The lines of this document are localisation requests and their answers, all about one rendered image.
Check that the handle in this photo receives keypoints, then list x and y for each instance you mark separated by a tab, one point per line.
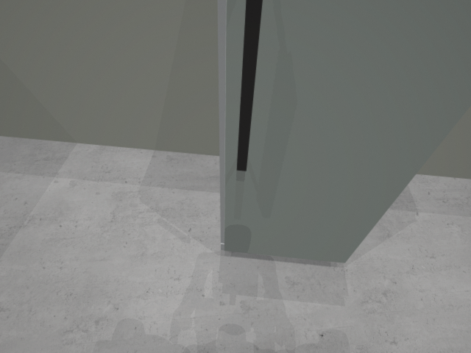
251	38

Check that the fridge door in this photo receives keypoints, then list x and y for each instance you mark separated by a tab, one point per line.
351	98

